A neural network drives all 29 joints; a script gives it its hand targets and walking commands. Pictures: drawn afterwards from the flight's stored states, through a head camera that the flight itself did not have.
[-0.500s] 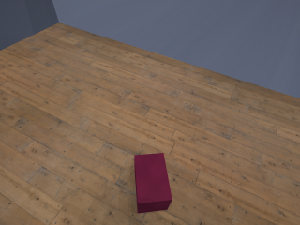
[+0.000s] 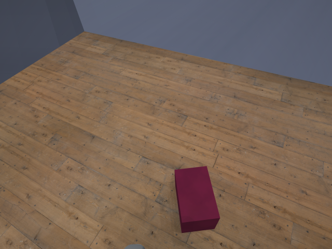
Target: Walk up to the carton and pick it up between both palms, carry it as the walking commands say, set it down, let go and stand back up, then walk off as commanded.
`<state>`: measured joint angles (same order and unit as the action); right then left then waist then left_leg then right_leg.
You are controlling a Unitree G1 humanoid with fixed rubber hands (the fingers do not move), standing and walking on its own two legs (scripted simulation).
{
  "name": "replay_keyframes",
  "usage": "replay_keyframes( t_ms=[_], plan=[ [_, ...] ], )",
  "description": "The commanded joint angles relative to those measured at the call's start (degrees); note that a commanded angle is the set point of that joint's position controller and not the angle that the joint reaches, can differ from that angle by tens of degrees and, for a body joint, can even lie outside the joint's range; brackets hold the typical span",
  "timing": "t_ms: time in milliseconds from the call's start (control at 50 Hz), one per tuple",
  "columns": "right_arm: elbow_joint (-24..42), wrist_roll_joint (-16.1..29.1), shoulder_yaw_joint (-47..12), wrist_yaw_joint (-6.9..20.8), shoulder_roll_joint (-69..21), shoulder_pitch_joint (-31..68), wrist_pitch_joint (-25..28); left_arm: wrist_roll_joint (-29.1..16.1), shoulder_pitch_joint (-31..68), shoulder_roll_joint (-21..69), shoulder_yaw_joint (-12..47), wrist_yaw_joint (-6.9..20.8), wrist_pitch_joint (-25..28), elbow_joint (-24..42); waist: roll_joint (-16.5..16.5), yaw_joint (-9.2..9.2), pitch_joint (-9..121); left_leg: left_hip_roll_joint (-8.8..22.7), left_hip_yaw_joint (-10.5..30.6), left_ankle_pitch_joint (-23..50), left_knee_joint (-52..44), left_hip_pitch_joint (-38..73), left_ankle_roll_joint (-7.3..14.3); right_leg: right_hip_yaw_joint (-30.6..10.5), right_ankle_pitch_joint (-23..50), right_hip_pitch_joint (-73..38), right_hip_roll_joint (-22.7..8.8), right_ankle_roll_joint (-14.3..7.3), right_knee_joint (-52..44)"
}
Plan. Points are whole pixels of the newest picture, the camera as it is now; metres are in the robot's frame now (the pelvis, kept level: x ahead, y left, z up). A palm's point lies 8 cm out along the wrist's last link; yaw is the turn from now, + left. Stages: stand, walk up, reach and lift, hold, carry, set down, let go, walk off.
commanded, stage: walk off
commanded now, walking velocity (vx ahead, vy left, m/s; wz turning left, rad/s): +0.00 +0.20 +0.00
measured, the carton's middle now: (194, 199) +0.49 -0.11 -0.67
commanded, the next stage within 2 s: stand in 1.96 s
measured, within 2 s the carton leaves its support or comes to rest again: neither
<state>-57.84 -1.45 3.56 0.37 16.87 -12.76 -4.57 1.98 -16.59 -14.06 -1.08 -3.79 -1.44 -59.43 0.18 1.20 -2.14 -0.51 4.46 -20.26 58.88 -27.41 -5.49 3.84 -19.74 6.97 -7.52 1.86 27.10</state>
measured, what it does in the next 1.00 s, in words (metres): steps to the left: left foot, then right foot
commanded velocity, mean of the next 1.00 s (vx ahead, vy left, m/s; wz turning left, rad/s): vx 0.00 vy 0.20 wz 0.00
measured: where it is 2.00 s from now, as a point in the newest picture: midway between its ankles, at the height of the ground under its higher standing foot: outside the picture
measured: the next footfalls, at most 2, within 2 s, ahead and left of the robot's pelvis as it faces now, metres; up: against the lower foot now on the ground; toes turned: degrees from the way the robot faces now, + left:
left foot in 0.16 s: +0.07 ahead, +0.22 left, +0.00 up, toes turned +5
right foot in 0.50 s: +0.01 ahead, +0.05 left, +0.00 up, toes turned -9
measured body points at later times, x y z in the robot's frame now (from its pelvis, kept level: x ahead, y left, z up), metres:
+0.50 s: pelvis +0.00 +0.12 -0.02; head +0.01 +0.09 +0.43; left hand +0.06 +0.39 -0.14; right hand +0.06 -0.13 -0.18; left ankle +0.03 +0.22 -0.74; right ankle -0.03 +0.06 -0.75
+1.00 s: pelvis +0.00 +0.23 -0.01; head +0.03 +0.24 +0.44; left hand -0.02 +0.50 -0.16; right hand +0.09 -0.03 -0.15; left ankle +0.00 +0.38 -0.74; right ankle -0.03 +0.06 -0.74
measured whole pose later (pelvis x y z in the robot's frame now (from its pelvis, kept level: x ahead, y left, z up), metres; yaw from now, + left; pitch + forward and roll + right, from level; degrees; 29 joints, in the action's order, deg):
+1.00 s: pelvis +0.00 +0.23 -0.01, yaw +1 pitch +0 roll +1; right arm -55.6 -1.0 3.3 1.8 14.4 -9.8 -4.4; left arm 2.9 -19.1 -14.5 -3.9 -2.8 -1.6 -57.1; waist -2.4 3.0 -2.8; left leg 3.6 -3.4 -14.5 32.0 -15.8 -3.6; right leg 6.7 -18.9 12.0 -10.0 4.7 31.9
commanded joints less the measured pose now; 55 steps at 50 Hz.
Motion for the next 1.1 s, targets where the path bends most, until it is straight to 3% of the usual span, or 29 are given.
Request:
replay_keyframes(
  t_ms=[0, 40, 80, 100, 120, 140, 160, 200, 240, 300, 420, 440, 460, 480, 500, 560, 580, 640, 680, 740, 860, 900, 940, 960, 980, 1000, 1020, 1040, 1080],
  plan=[
    [5.2, 0.9, -0.2, 0.9, 0.4, 5.0, 0.1, 1.1, -2.2, -13.5, -3.8, 0.2, 0.6, 2.5, -14.9, 2.39, -1.6, 3.5, -5.4, 0.0, -14.6, 2.8, -0.5, -3.5, 35.3, 1.6, -10.2, -7.0, -4.9],
    [5.0, -0.1, -0.7, 1.8, 0.0, 4.2, 0.1, 0.7, -1.5, -14.0, -4.3, 0.3, 0.4, 2.7, -16.5, 1.71, -1.0, 2.5, -9.1, 0.4, -20.1, 7.7, 0.1, -3.6, 36.5, 2.7, -10.5, -6.3, -4.3],
    [3.1, -0.2, 0.9, 1.8, 4.4, -1.7, 0.2, 0.2, 0.9, -15.6, -4.6, 0.4, 0.0, 4.0, -12.4, -0.99, 2.1, 2.4, -10.1, 6.6, -33.0, 16.4, 2.0, -4.7, 35.2, 2.1, -11.6, -4.5, 1.5],
    [1.0, -0.2, 1.3, 1.3, 4.8, -6.0, 1.1, 0.6, 0.2, -15.4, -4.6, 0.5, 0.2, 4.3, -4.6, -2.49, 3.7, 1.9, -8.7, 15.4, -36.6, 24.0, 1.8, -2.3, 28.9, 6.9, -7.0, -2.4, 9.2],
    [0.6, -0.5, 3.2, 1.0, 12.5, -9.0, 2.1, 0.5, -4.2, -9.9, -3.4, 0.8, 0.0, 4.3, 16.1, -2.33, 6.5, 11.5, -0.4, 28.1, -39.8, 29.1, 4.3, 1.8, 3.4, 12.9, -0.6, -0.7, 22.4],
    [1.4, 0.1, 2.4, 0.9, 13.2, -8.2, 2.3, 0.5, -3.2, -7.0, -2.7, 0.5, -1.1, 5.5, 24.6, -2.63, 7.5, 18.4, 8.0, 43.8, -37.5, 29.8, 8.5, 0.8, -25.2, 22.0, 6.0, -0.2, 35.5],
    [0.6, 0.5, 2.1, 0.1, 9.8, -8.6, 2.6, -0.6, -0.3, -6.5, -2.8, -0.7, -2.0, 6.4, 19.7, -3.82, 7.8, 19.3, 4.0, 39.8, -38.0, 20.0, 14.4, -4.6, -21.6, 16.4, 3.4, -1.9, 39.9],
    [3.1, -0.3, 1.4, -0.6, 8.0, -2.2, 1.6, -1.2, 3.0, -9.2, -3.1, -0.5, -2.6, 6.1, 13.6, -2.68, 1.7, 14.3, 0.2, 18.3, -41.0, 14.3, 14.2, -5.4, -16.2, 20.5, 4.4, -2.4, 43.4],
    [3.9, -0.5, 0.7, -1.7, 6.8, -0.5, 1.3, -0.1, 0.9, -9.0, -3.2, 0.2, -2.3, 4.8, 8.9, -1.54, 2.7, 12.8, -1.5, 26.3, -38.8, 16.1, 14.0, -1.9, -11.6, 19.8, 4.6, -2.2, 42.4],
    [5.0, -1.2, -0.4, -1.6, 4.4, 2.9, 1.2, 0.6, -1.1, -6.3, -3.0, 0.4, -2.2, 4.0, 6.5, 0.22, 2.5, 13.2, -1.5, 14.9, -41.2, 7.9, 14.7, 1.3, -8.7, 14.0, 3.7, -3.0, 36.8],
    [3.2, -0.8, -0.4, -1.8, 6.1, 1.3, 1.2, -1.3, -6.7, -1.6, -1.1, -0.8, -0.7, 2.0, 7.9, 1.78, 5.4, 12.7, 1.6, 19.3, -36.0, 11.3, 15.4, 1.1, -1.4, 3.4, 3.3, -4.1, 6.2],
    [2.5, 0.0, -1.1, -1.8, 2.7, 1.2, 1.1, -0.8, -9.2, -3.5, -1.4, -0.6, -0.5, 0.4, 0.8, 3.05, 4.6, 11.7, 0.3, 14.4, -31.4, 2.7, 13.2, -0.7, 6.0, -6.6, 1.9, -4.6, -2.8],
    [3.5, 0.6, -1.8, -2.2, -0.3, -0.8, 0.8, 0.7, -10.4, -8.1, -2.1, -1.0, 0.0, 1.3, -13.9, 3.76, 2.5, 4.5, -4.7, 0.8, -19.9, -5.4, 8.5, -15.8, 3.7, -9.1, -9.3, -5.8, -15.2],
    [4.7, -0.5, -1.0, -2.6, -0.2, 0.2, 0.4, 1.3, -5.6, -12.2, -2.6, -1.3, -0.6, 3.0, -22.0, 0.51, -3.1, -0.3, -4.4, -10.9, -3.8, -12.2, 5.0, -29.8, 17.3, -3.4, -22.3, -10.6, -16.7],
    [4.4, -1.3, -0.3, -2.3, 1.4, -0.8, 0.4, 1.0, -8.2, -12.4, -2.5, -2.2, -1.0, 1.2, -8.4, 1.16, -3.1, 0.7, 2.2, -9.3, 4.0, -7.2, 5.6, -23.8, 23.0, 2.5, -23.7, -15.0, -13.7],
    [3.7, -1.1, 1.6, -0.9, 5.1, 1.2, 0.0, 0.7, 1.3, -7.9, -1.7, -0.6, 0.9, 4.1, -6.6, -1.04, -6.8, 0.4, 3.5, -1.9, 6.7, -6.6, 3.5, -14.9, 22.7, 6.3, -15.5, -11.4, -12.5],
    [1.6, -0.8, 1.9, 0.0, 5.4, -2.0, 0.1, 0.6, 3.5, -9.7, -2.2, -0.2, 1.2, 4.8, -7.5, -2.76, -4.9, -1.5, 2.8, -0.6, 8.2, -6.5, 2.9, -9.9, 32.0, 5.7, -13.7, -10.2, -9.5],
    [2.1, -0.4, 0.9, -0.5, -0.6, -2.5, 0.4, 0.0, -3.0, -9.5, -2.2, -0.3, 2.0, 3.2, -3.8, -0.64, 0.6, -0.8, 0.1, 2.3, 8.4, -4.5, 0.5, -6.7, 38.2, -0.5, -11.8, -9.5, -7.1],
    [2.1, -0.1, 1.1, -0.4, -1.6, -3.1, 0.0, 0.1, -5.6, -5.9, -1.6, -0.2, 2.2, 2.7, -10.5, -0.62, 0.4, -0.9, -0.4, 3.2, 10.1, -7.0, 0.3, -5.3, 45.7, -1.8, -11.7, -9.1, -5.0],
    [3.7, 0.2, 1.5, 0.3, 0.9, 1.4, 0.2, 0.4, -6.1, -5.8, -2.3, 0.1, 2.3, 3.0, -15.7, 1.48, 1.8, 0.3, -2.6, 3.1, 0.2, -6.7, -0.9, -2.8, 40.7, -5.5, -9.0, -7.3, -4.2],
    [5.4, 0.2, 0.2, 1.0, 0.7, 4.8, 0.0, 0.3, -7.8, -10.1, -4.1, 0.6, 0.9, 3.0, -14.9, 3.63, 1.6, 4.4, -7.9, 0.2, -15.5, 1.1, -0.6, -7.1, 36.7, -3.3, -14.7, -10.0, -5.4],
    [4.8, 0.4, 0.6, 1.4, 1.4, 2.0, -0.5, 0.9, -1.6, -12.6, -5.2, 0.6, 0.5, 4.8, -16.9, 0.38, -0.6, 6.0, -6.4, 0.4, -22.4, 10.1, 1.7, -7.2, 29.1, 5.4, -15.6, -8.1, -7.2],
    [-0.2, 0.6, 1.6, 1.0, 4.6, -9.2, 0.7, 1.4, 1.7, -13.6, -5.8, 0.6, 0.4, 6.6, -5.2, -4.14, 0.1, 4.3, -8.1, 10.1, -35.3, 22.8, 3.4, -3.2, 21.8, 11.5, -9.8, -3.8, 3.0],
    [-1.9, -0.3, 2.4, 1.0, 5.8, -12.3, 1.7, 1.1, -3.1, -7.9, -4.9, 1.0, 0.0, 5.7, 6.3, -3.68, 2.2, 7.6, -5.8, 16.9, -41.1, 28.0, 4.2, 2.1, 9.5, 14.7, -4.5, -2.1, 10.9],
    [0.0, -0.2, 2.2, 0.5, 9.2, -11.9, 2.2, 0.7, -4.9, -3.4, -3.2, 0.8, -0.7, 6.5, 24.2, -3.4, 3.5, 20.1, 8.4, 32.8, -41.7, 29.1, 7.9, 3.7, -20.3, 24.1, 3.9, -1.1, 26.3],
    [2.0, 0.8, 1.0, 0.6, 6.7, -8.5, 2.4, 0.0, -3.0, -4.0, -3.7, 0.1, -2.3, 6.3, 19.9, -3.58, 3.6, 18.8, 3.7, 32.9, -39.8, 18.4, 9.9, -1.9, -19.8, 19.9, 3.3, -2.1, 35.5],
    [3.1, -0.2, 1.8, -0.6, 8.6, -4.0, 2.5, -0.3, -0.7, -3.2, -3.7, -0.7, -2.7, 8.0, 22.9, -4.06, 3.6, 19.5, 2.2, 28.4, -41.8, 14.0, 15.3, -3.3, -19.0, 20.9, 5.8, -2.8, 39.8],
    [3.8, -0.4, 1.0, -0.9, 7.0, -2.6, 2.0, -0.8, 2.3, -4.9, -3.5, -0.4, -2.8, 7.9, 20.9, -4.9, 1.2, 14.6, 0.6, 17.8, -43.3, 12.1, 14.3, -6.0, -14.7, 22.5, 5.2, -2.7, 41.0],
    [4.6, -0.4, 1.1, -1.2, 6.0, -1.9, 2.0, -0.7, 0.5, -6.7, -4.2, 0.4, -2.4, 5.9, 7.7, -1.09, 1.9, 12.4, -1.4, 25.7, -40.9, 15.9, 11.8, -5.6, -9.9, 22.4, 4.3, -2.8, 42.1]
  ],
)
